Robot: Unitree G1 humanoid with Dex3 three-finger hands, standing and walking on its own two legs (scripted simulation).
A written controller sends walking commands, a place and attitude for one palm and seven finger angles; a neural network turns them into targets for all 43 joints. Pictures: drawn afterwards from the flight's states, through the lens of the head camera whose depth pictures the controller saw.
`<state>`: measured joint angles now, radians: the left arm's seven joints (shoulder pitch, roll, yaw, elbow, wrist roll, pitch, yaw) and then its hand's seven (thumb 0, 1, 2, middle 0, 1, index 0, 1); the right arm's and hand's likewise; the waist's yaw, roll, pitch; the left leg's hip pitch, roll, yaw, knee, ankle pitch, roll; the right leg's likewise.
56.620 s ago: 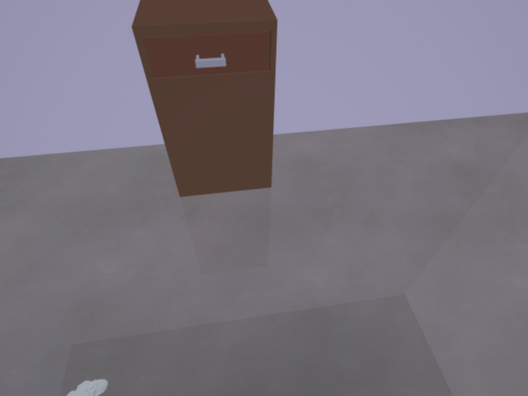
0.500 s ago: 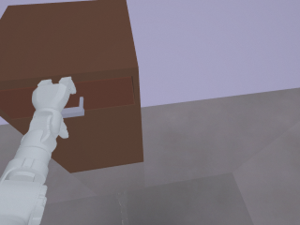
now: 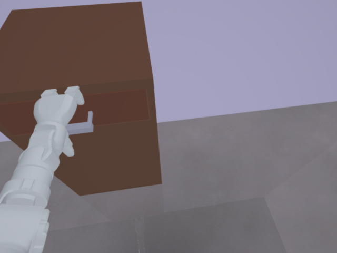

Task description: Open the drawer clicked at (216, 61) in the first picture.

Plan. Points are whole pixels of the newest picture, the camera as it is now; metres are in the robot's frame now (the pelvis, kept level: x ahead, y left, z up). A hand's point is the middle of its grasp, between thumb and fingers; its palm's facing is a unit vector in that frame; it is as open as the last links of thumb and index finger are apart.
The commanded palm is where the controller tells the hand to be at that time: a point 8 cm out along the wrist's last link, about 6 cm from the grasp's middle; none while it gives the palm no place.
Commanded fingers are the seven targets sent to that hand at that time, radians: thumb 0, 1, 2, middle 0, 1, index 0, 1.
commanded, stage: re-aim the fingers above the handle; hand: left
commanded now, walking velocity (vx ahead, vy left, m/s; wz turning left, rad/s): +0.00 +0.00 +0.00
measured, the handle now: (74, 122) +0.47 +0.28 -0.02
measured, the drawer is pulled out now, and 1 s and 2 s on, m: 0.00 0.00 0.00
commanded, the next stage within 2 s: lower the fingers behind the handle in 1.72 s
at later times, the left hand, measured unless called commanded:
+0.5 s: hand (68, 121) +0.43 +0.26 +0.04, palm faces -0.02 -0.02 -1.00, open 13.8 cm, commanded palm +0.41 +0.27 +0.10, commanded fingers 0.00 -0.50 0.30 -0.30 -1.20 -0.30 -1.20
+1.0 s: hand (60, 124) +0.42 +0.28 +0.04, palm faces -0.05 -0.01 -1.00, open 13.8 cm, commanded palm +0.41 +0.28 +0.10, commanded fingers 0.00 -0.50 0.30 -0.30 -1.20 -0.30 -1.20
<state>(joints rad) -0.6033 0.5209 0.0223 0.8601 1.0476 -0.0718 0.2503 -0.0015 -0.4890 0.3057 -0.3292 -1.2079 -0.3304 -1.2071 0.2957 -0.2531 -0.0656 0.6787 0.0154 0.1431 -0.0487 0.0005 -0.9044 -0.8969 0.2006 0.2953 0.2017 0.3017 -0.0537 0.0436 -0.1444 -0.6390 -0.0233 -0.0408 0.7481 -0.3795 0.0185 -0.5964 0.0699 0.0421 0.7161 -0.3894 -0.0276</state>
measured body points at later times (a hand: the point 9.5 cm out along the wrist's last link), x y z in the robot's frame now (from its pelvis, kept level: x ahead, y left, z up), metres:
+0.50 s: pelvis -0.01 +0.01 +0.00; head +0.06 +0.00 +0.44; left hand +0.43 +0.26 +0.10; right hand +0.04 -0.26 -0.13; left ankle -0.02 +0.11 -0.71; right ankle -0.03 -0.11 -0.71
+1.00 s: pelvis -0.01 +0.00 +0.00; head +0.06 +0.00 +0.44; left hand +0.42 +0.28 +0.09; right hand +0.03 -0.27 -0.13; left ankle -0.02 +0.11 -0.71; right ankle -0.03 -0.11 -0.71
